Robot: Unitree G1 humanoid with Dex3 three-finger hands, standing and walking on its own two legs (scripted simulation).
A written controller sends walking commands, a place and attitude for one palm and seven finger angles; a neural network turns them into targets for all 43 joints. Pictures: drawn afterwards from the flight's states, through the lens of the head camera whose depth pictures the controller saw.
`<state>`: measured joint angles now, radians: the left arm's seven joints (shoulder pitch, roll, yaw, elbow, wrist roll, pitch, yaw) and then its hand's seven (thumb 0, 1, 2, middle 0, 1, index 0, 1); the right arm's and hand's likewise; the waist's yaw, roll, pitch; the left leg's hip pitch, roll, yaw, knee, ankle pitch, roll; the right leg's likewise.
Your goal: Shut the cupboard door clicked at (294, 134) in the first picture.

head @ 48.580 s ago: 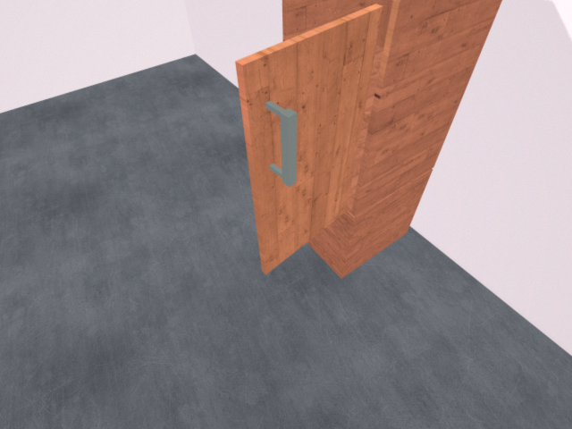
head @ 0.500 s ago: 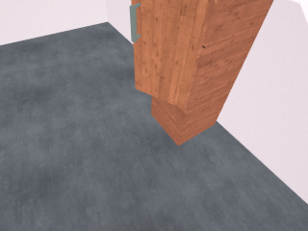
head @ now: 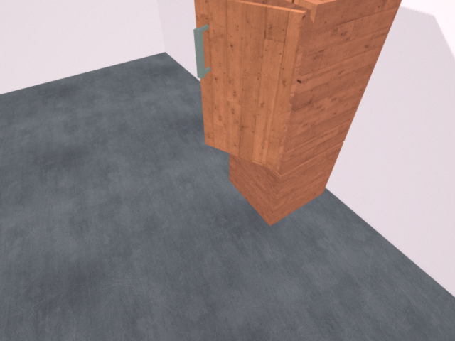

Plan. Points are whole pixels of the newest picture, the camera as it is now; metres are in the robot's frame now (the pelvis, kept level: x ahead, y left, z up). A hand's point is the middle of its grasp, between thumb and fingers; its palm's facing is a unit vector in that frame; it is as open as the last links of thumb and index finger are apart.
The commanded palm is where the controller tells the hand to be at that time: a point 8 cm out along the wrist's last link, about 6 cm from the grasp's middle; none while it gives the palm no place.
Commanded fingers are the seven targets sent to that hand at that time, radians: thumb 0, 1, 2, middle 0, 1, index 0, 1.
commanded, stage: let the arm hang, fingers relaxed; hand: left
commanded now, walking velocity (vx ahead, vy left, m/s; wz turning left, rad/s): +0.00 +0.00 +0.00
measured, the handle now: (203, 52) +0.94 +0.13 +0.09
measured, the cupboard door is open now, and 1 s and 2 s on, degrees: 27 27 27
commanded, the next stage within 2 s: look to check the result in 0.30 s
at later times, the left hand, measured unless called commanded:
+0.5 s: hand out of the picture -0.02 +0.17 -0.18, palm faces +0.03 -0.98 -0.19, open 7.4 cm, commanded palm none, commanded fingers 0.00 0.90 0.90 -0.20 -0.30 -0.20 -0.30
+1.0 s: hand out of the picture +0.04 +0.21 -0.17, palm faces +0.00 -0.97 -0.25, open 7.4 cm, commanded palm none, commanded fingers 0.00 0.90 0.90 -0.20 -0.30 -0.20 -0.30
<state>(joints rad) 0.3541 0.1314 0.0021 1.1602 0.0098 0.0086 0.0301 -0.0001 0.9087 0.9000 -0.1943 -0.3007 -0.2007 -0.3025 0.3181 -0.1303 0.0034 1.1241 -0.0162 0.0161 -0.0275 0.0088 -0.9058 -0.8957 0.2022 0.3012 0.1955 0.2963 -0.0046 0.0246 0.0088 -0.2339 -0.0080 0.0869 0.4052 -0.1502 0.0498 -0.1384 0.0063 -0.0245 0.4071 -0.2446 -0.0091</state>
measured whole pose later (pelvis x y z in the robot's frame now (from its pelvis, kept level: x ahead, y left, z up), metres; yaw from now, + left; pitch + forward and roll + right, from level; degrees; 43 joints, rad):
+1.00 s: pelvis +0.01 +0.00 +0.00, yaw +0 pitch -1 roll +0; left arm 0.21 0.23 0.01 1.14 0.01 0.00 0.01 0.00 0.90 0.90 -0.20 -0.30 -0.20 -0.30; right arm 0.19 -0.25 -0.01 1.11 -0.02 0.00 -0.02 0.01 -0.91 -0.90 0.20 0.30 0.20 0.30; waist -0.01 0.01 0.04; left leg -0.19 -0.01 0.09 0.35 -0.14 0.05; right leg -0.09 0.00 -0.02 0.35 -0.23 -0.01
